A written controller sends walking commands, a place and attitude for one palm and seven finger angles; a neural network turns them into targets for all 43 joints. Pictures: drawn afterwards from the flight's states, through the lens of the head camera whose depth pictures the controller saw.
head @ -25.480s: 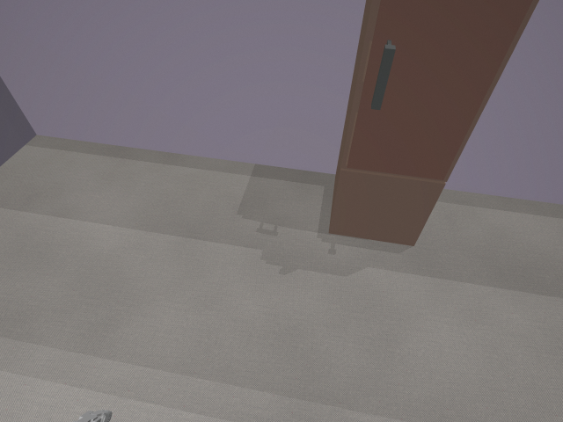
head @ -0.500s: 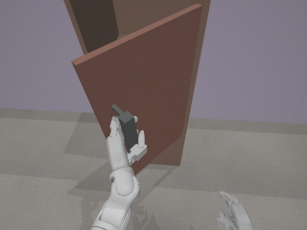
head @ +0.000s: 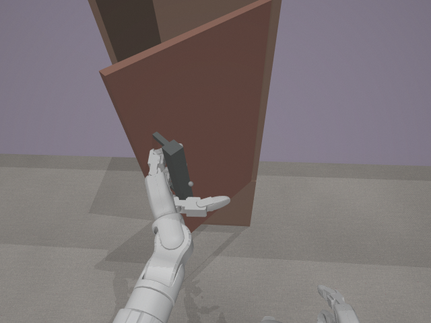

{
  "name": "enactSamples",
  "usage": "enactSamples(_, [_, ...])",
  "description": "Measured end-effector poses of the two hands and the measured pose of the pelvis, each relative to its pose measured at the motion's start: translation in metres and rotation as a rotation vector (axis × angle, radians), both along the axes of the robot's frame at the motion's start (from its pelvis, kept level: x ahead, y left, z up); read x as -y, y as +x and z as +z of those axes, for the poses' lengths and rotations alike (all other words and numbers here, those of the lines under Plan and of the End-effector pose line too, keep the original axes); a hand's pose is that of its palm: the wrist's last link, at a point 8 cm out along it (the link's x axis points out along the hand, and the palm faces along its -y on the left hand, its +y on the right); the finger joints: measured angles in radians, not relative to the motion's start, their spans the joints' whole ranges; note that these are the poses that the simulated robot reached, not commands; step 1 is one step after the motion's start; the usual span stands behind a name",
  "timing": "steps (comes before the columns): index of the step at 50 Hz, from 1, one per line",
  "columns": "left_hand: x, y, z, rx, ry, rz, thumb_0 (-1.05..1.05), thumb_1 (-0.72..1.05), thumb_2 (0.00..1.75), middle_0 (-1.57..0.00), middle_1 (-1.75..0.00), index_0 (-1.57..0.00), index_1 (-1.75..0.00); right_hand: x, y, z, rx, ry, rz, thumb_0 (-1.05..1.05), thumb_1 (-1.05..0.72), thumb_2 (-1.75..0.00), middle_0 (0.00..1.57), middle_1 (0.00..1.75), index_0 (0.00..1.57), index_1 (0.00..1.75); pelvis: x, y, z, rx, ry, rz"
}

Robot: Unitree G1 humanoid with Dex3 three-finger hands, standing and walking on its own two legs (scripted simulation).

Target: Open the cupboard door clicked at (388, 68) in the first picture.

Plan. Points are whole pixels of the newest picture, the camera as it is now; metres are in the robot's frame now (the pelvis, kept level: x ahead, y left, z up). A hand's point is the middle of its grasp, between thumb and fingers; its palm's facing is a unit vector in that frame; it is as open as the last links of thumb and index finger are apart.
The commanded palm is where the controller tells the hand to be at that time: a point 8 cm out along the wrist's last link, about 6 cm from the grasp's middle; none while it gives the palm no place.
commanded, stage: open thumb and fingers to let go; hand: left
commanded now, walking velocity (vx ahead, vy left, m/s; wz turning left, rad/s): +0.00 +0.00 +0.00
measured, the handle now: (172, 170) +0.39 +0.10 +0.06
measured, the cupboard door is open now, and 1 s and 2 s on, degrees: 47 50 49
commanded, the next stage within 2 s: slide the hand sideways off the handle in 0.24 s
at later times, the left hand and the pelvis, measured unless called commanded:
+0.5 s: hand (186, 201) +0.32 +0.07 +0.07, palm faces -0.09 -0.99 -0.13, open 16.0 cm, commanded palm +0.30 +0.11 +0.06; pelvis -0.01 +0.02 +0.00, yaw +0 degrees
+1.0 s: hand (172, 217) +0.29 +0.09 +0.06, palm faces -0.11 -0.99 -0.03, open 16.3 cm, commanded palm +0.26 +0.15 +0.06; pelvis +0.01 +0.02 +0.00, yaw +0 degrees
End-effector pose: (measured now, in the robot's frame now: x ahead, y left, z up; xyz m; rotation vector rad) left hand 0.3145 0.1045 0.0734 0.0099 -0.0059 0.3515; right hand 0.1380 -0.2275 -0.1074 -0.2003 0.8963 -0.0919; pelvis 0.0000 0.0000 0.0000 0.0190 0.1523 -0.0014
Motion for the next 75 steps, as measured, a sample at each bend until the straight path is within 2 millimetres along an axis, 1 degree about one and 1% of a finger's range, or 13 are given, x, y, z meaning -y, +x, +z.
enactSamples(5, [-0.001,-0.002,0.000,0.006,-0.005,-0.001,-0.01,-0.45,0.32,-0.29,-0.98,-0.27,-0.98,-0.005,-0.006,0.001,0.002,-0.001,-0.003,0.01,-0.91,-0.90,0.20,0.30,0.20,0.30,-0.006,-0.003,0.000,0.000,-0.002,-0.005])
enactSamples(11, [0.002,-0.003,-0.001,0.012,0.007,-0.024,-0.01,-0.49,0.30,-0.27,-0.73,-0.25,-0.73,-0.015,-0.006,0.001,0.008,0.002,0.003,0.01,-0.91,-0.90,0.20,0.30,0.20,0.30,-0.013,-0.005,-0.002,-0.001,-0.005,-0.008])
enactSamples(18, [-0.001,-0.003,-0.001,0.010,0.009,-0.032,-0.01,-0.50,0.30,-0.35,-0.58,-0.32,-0.61,-0.028,0.001,0.001,0.017,0.018,0.022,0.01,-0.91,-0.90,0.20,0.30,0.20,0.30,-0.020,-0.006,-0.003,-0.002,-0.009,-0.008])
enactSamples(20, [-0.003,-0.005,-0.002,0.020,0.037,-0.095,-0.01,-0.50,0.30,-0.35,-0.55,-0.29,-0.57,-0.031,0.002,0.001,0.021,0.020,0.029,0.01,-0.91,-0.90,0.20,0.30,0.20,0.30,-0.020,-0.006,-0.003,-0.001,-0.007,-0.007])
enactSamples(24, [-0.015,-0.010,-0.003,0.041,0.125,-0.383,-0.01,-0.49,0.30,-0.29,-0.45,-0.20,-0.47,-0.032,0.002,0.003,0.046,0.021,0.026,0.01,-0.91,-0.90,0.20,0.30,0.20,0.30,-0.022,-0.006,-0.004,0.012,-0.009,0.001])
enactSamples(26, [-0.019,-0.011,-0.002,0.029,0.115,-0.492,-0.01,-0.50,0.30,-0.26,-0.41,-0.17,-0.42,-0.032,0.001,0.004,0.062,0.026,0.015,0.01,-0.91,-0.90,0.20,0.30,0.20,0.30,-0.025,-0.006,-0.004,0.025,-0.012,0.003])
enactSamples(29, [-0.019,-0.010,-0.002,0.006,0.035,-0.531,-0.01,-0.50,0.30,-0.22,-0.36,-0.15,-0.37,-0.032,0.001,0.008,0.084,0.032,0.008,0.01,-0.91,-0.90,0.20,0.30,0.20,0.30,-0.027,-0.005,-0.002,0.036,-0.011,0.002])
enactSamples(33, [-0.016,-0.014,0.000,0.014,-0.023,-0.490,-0.01,-0.50,0.30,-0.18,-0.33,-0.15,-0.33,-0.033,0.002,0.015,0.106,0.039,0.018,0.01,-0.91,-0.90,0.20,0.30,0.20,0.30,-0.028,-0.002,0.000,0.031,-0.005,-0.008])
enactSamples(40, [-0.018,-0.028,-0.004,0.023,0.017,-0.475,-0.01,-0.50,0.30,-0.15,-0.31,-0.14,-0.31,-0.030,0.010,0.019,0.120,0.044,0.030,0.01,-0.91,-0.90,0.20,0.30,0.20,0.30,-0.024,0.003,-0.001,0.025,-0.003,-0.016])
enactSamples(47, [-0.035,-0.039,-0.008,-0.012,0.022,-0.457,-0.01,-0.50,0.30,-0.16,-0.30,-0.15,-0.30,-0.026,0.025,0.021,0.143,0.035,0.028,0.01,-0.91,-0.90,0.20,0.30,0.20,0.30,-0.019,0.008,-0.001,0.022,-0.007,-0.011])
enactSamples(59, [-0.051,-0.051,-0.007,-0.024,0.025,-0.460,-0.01,-0.50,0.30,-0.19,-0.32,-0.17,-0.31,-0.022,0.048,0.024,0.202,0.033,0.046,0.01,-0.91,-0.90,0.20,0.30,0.20,0.30,-0.013,0.016,-0.004,0.010,-0.008,0.001])
enactSamples(68, [-0.064,-0.067,-0.009,-0.044,0.028,-0.440,-0.01,-0.50,0.30,-0.19,-0.31,-0.18,-0.31,-0.018,0.051,0.025,0.224,0.032,0.042,0.01,-0.91,-0.90,0.20,0.30,0.20,0.30,-0.010,0.020,-0.006,0.004,-0.009,0.003])
enactSamples(75, [-0.086,-0.082,-0.010,-0.050,0.042,-0.400,-0.01,-0.50,0.30,-0.17,-0.31,-0.17,-0.31,-0.016,0.049,0.023,0.233,0.018,0.042,0.02,-0.91,-0.90,0.20,0.30,0.20,0.30,-0.010,0.019,-0.009,0.000,-0.014,0.009])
